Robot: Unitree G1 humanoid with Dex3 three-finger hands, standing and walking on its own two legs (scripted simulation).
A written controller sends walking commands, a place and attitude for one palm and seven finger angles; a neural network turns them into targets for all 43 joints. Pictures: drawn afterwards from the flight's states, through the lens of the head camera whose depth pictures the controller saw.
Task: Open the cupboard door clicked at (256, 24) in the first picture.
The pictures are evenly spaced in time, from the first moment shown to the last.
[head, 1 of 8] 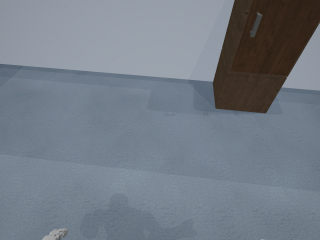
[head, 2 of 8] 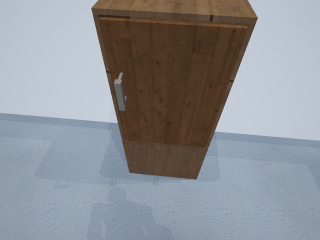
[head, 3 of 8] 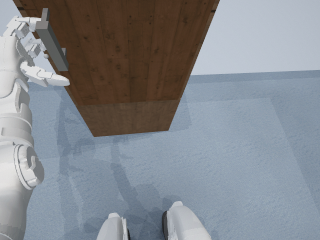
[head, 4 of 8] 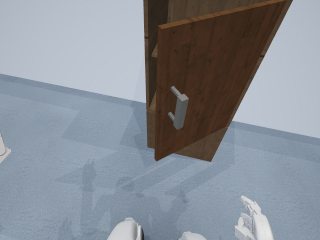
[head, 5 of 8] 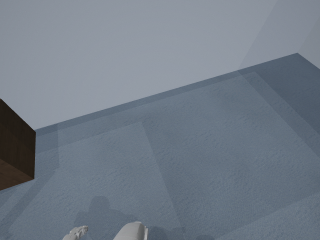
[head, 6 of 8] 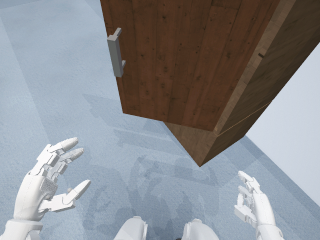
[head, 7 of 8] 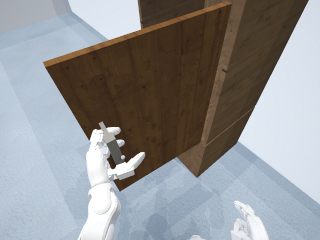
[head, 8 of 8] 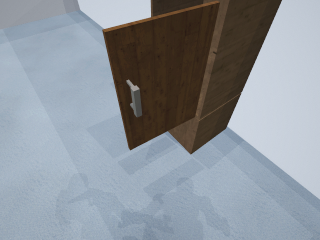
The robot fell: no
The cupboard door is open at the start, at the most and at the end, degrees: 0 85 85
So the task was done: yes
